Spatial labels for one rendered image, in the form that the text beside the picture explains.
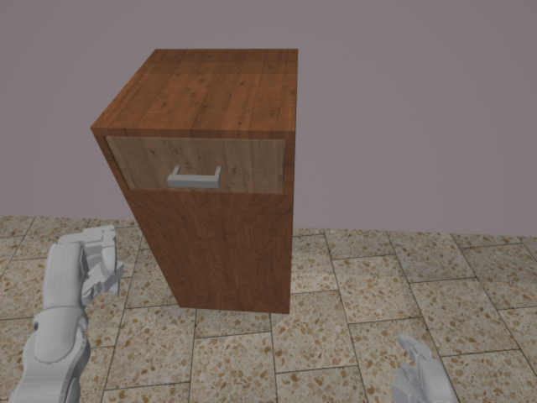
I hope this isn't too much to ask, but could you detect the robot left forearm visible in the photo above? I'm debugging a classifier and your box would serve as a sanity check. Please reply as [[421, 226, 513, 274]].
[[8, 306, 91, 403]]

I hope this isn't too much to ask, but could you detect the cabinet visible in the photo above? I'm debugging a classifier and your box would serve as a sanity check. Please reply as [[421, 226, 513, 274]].
[[90, 49, 298, 314]]

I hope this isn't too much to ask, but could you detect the left robot hand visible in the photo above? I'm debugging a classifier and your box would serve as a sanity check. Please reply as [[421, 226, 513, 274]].
[[42, 225, 124, 311]]

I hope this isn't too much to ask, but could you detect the drawer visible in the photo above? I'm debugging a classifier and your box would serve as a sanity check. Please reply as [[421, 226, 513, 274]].
[[106, 136, 285, 194]]

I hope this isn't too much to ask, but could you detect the right robot hand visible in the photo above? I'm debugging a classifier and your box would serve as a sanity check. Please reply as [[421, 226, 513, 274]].
[[391, 333, 456, 403]]

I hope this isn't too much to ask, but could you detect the handle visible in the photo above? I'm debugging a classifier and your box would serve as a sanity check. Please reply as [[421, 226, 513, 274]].
[[167, 165, 222, 188]]

